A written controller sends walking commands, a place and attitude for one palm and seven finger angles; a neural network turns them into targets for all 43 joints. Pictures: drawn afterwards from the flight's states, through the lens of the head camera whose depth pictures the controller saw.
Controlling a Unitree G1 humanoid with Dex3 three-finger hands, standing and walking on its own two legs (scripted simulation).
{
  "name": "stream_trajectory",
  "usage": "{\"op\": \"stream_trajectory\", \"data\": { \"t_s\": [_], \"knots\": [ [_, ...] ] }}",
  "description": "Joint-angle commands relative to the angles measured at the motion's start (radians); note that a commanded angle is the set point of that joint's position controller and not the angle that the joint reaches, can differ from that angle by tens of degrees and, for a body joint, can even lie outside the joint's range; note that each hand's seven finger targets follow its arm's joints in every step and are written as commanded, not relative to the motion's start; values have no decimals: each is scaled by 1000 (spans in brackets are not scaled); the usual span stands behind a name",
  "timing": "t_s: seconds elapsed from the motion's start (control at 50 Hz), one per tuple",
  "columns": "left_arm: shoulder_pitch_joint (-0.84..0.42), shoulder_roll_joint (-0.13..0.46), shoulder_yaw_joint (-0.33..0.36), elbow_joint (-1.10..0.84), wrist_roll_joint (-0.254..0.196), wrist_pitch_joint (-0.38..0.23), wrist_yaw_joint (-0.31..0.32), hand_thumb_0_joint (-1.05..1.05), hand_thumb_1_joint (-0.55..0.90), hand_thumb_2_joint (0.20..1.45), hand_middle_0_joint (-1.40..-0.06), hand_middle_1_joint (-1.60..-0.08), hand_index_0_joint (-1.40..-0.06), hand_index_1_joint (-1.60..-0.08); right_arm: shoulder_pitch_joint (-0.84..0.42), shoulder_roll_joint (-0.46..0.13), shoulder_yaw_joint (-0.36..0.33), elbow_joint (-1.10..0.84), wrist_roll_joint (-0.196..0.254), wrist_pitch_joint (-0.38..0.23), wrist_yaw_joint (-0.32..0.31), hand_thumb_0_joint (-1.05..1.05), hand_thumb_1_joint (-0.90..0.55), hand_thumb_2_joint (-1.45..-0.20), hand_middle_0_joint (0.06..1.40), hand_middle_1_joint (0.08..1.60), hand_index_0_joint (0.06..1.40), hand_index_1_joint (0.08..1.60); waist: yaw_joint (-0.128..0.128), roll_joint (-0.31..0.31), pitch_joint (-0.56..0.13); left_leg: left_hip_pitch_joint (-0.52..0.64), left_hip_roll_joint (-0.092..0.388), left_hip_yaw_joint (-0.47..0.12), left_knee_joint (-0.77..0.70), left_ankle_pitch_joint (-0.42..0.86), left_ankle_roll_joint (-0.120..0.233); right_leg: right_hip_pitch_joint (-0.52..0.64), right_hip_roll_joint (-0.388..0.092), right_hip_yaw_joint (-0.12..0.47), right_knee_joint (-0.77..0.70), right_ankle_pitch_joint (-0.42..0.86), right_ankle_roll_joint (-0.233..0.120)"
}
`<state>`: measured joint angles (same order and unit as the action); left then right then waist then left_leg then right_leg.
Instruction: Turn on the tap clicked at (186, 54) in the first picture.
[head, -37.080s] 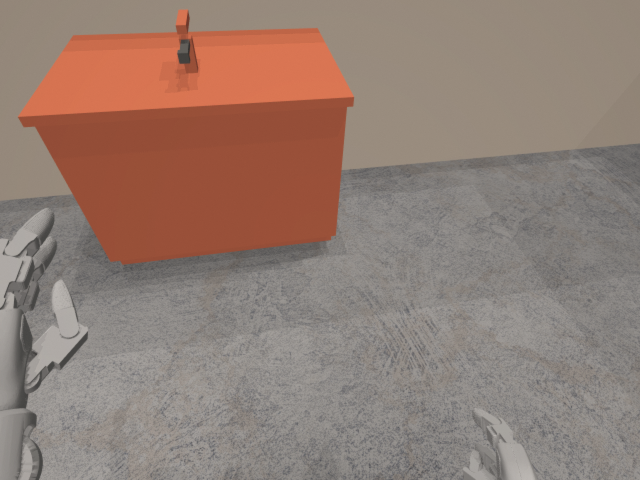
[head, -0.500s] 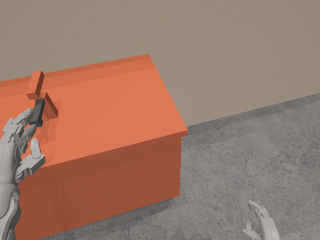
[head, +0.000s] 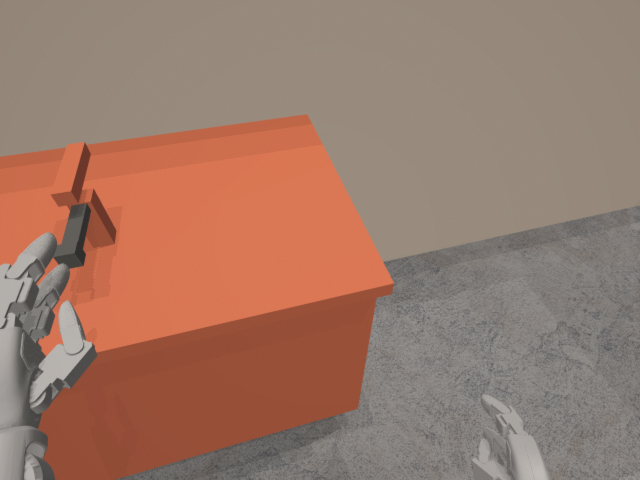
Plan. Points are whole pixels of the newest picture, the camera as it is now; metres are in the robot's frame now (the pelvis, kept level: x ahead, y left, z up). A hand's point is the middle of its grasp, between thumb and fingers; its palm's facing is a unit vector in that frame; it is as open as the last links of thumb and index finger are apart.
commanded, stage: turn the palm inward beside the body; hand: left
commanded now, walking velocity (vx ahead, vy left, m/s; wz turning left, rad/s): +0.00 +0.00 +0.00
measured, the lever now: (70, 255) +0.37 +0.41 +0.06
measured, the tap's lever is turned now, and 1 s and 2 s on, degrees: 0 0 0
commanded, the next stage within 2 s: reach beside the lever's end, fingers flat in 1.02 s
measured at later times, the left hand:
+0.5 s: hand (77, 397) +0.15 +0.24 +0.13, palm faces +0.53 -0.84 -0.14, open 7.4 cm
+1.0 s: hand (124, 372) +0.18 +0.21 +0.14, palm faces +0.55 -0.83 -0.13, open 7.4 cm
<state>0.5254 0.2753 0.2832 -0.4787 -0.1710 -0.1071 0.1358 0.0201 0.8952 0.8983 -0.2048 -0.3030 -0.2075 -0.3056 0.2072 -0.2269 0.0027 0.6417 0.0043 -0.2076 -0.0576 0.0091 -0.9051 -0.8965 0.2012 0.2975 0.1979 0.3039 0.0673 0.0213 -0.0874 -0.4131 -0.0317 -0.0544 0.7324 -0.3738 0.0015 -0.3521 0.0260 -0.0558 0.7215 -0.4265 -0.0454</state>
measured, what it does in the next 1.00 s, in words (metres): stands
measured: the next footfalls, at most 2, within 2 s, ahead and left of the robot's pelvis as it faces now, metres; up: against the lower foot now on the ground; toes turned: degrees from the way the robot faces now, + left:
none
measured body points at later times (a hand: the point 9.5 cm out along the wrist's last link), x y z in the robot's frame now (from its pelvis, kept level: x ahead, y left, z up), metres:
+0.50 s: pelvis -0.03 +0.01 +0.00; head -0.05 -0.01 +0.45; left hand +0.12 +0.29 +0.14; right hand +0.17 -0.20 -0.07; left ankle +0.00 +0.12 -0.71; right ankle -0.03 -0.09 -0.71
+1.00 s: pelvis +0.00 -0.02 +0.00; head -0.02 -0.05 +0.45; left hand +0.14 +0.25 +0.15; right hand +0.20 -0.24 -0.07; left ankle +0.00 +0.12 -0.71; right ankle -0.03 -0.09 -0.71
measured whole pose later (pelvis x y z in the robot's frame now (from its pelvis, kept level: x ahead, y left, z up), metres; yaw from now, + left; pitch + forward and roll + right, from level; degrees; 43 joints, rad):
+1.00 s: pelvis +0.00 -0.02 +0.00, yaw +1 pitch +1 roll +1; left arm 0.54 0.18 0.19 -0.51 -0.19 0.09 0.27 0.02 0.90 0.90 -0.20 -0.30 -0.20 -0.30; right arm 0.20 -0.25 0.03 0.64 0.00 -0.19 -0.07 0.01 -0.90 -0.90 0.20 0.30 0.20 0.30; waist 0.07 0.05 -0.08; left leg -0.35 -0.02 -0.08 0.68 -0.34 -0.03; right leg -0.29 0.04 -0.08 0.68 -0.41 -0.08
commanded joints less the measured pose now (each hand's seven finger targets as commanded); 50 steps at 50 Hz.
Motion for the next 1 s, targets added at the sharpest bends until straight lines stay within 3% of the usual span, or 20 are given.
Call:
{"op": "stream_trajectory", "data": {
  "t_s": [0.0,0.06,0.16,0.2,0.22,0.3,0.32,0.42,0.5,0.52,0.6,0.62,0.7,0.72,0.76,0.8,0.84,0.9,0.92,0.98],
  "knots": [
    [-16,113,112,-155,-12,48,35,0,900,900,-200,-300,-200,-300,-104,-121,-30,-160,19,-28,-17,0,-900,-900,200,300,200,300,12,32,-43,94,21,1,-110,347,12,-2,-17,-16,-110,338,24],
    [-82,83,43,-203,-6,93,35,0,900,900,-200,-300,-200,-300,-120,-123,-20,-177,17,-24,-27,0,-900,-900,200,300,200,300,-3,17,-37,108,27,-17,-131,294,16,-17,-16,-17,-124,270,25],
    [-124,84,-1,-288,40,61,74,0,900,900,-200,-300,-200,-300,-128,-113,-7,-183,2,-41,-26,0,-900,-900,200,300,200,300,-10,48,-45,132,32,-48,-157,221,9,-41,-12,-16,-120,178,20],
    [-96,129,45,-295,53,51,97,0,900,900,-200,-300,-200,-300,-127,-112,-5,-176,-3,-41,-25,0,-900,-900,200,300,200,300,8,71,-52,121,31,-52,-169,191,0,-35,-8,-15,-118,155,16],
    [-98,80,3,-291,51,47,102,0,900,900,-200,-300,-200,-300,-140,-106,-2,-182,-3,-39,-22,0,-900,-900,200,300,200,300,-6,53,-48,116,31,-57,-171,153,1,-43,-11,-19,-113,134,18],
    [-35,92,46,-230,30,88,122,0,900,900,-200,-300,-200,-300,-162,-109,3,-173,1,-29,-24,0,-900,-900,200,300,200,300,13,65,0,63,25,-55,-199,10,6,-36,-8,-11,-140,65,18],
    [-53,33,-6,-240,16,99,117,0,900,900,-200,-300,-200,-300,-177,-104,8,-183,4,-25,-26,0,-900,-900,200,300,200,300,-3,28,0,62,21,-53,-198,-5,12,-33,-13,-14,-144,57,21],
    [-85,23,-30,-269,1,136,117,0,900,900,-200,-300,-200,-300,-195,-106,12,-184,8,-27,-34,0,-900,-900,200,300,200,300,-10,19,19,60,16,-46,-198,-61,23,-34,-18,-1,-176,9,27],
    [-111,90,17,-303,21,118,142,0,900,900,-200,-300,-200,-300,-181,-107,11,-170,2,-45,-35,0,-900,-900,200,300,200,300,-3,44,32,54,10,-42,-192,-94,27,-40,-18,14,-194,-33,28],
    [-120,39,-31,-320,20,108,141,0,900,900,-200,-300,-200,-300,-189,-100,14,-178,1,-50,-31,0,-900,-900,200,300,200,300,-13,57,22,67,9,-40,-185,-68,27,-36,-23,14,-189,-19,25],
    [-62,76,23,-284,11,111,150,0,900,900,-200,-300,-200,-300,-161,-110,7,-159,-2,-58,-27,0,-900,-900,200,300,200,300,2,59,-14,79,7,-27,-156,63,25,-7,-19,15,-187,71,21],
    [-68,20,-25,-287,1,113,141,0,900,900,-200,-300,-200,-300,-168,-105,10,-167,-1,-57,-25,0,-900,-900,200,300,200,300,-9,36,-16,88,6,-22,-151,96,26,1,-24,11,-183,102,22],
    [-18,57,19,-231,-8,157,125,0,900,900,-200,-300,-200,-300,-151,-116,1,-162,2,-46,-27,0,-900,-900,200,300,200,300,6,1,-14,89,2,-3,-134,191,29,29,-24,20,-186,226,28],
    [-37,8,-22,-239,-19,165,116,0,900,900,-200,-300,-200,-300,-156,-110,5,-169,4,-42,-27,0,-900,-900,200,300,200,300,-3,-16,-16,92,1,0,-134,201,30,37,-31,16,-184,247,31],
    [-47,20,-12,-237,-22,170,112,0,900,900,-200,-300,-200,-300,-152,-113,1,-172,6,-41,-30,0,-900,-900,200,300,200,300,-4,-58,-19,93,0,5,-125,224,34,47,-33,27,-188,294,40],
    [-52,63,31,-254,-17,168,119,0,900,900,-200,-300,-200,-300,-140,-113,-2,-166,4,-41,-31,0,-900,-900,200,300,200,300,6,-31,-39,106,-3,11,-119,256,34,62,-36,36,-188,349,44],
    [-67,36,5,-266,-12,147,123,0,900,900,-200,-300,-200,-300,-136,-108,-4,-171,3,-43,-26,0,-900,-900,200,300,200,300,-6,-52,-56,115,-1,12,-110,274,33,66,-44,39,-177,398,53],
    [-60,71,27,-280,11,120,136,0,900,900,-200,-300,-200,-300,-118,-110,-8,-160,0,-43,-20,0,-900,-900,200,300,200,300,1,15,-66,120,-5,18,-101,298,32,67,-43,43,-166,429,50],
    [-66,29,-7,-286,7,111,135,0,900,900,-200,-300,-200,-300,-125,-103,-6,-169,-2,-44,-18,0,-900,-900,200,300,200,300,-9,-11,-74,124,-6,18,-101,303,32,75,-49,38,-161,446,52],
    [-47,31,2,-260,-1,101,129,0,900,900,-200,-300,-200,-300,-119,-107,-8,-165,-1,-43,-15,0,-900,-900,200,300,200,300,-8,-26,-81,110,-5,19,-93,296,31,90,-58,53,-163,497,63]
  ]
}}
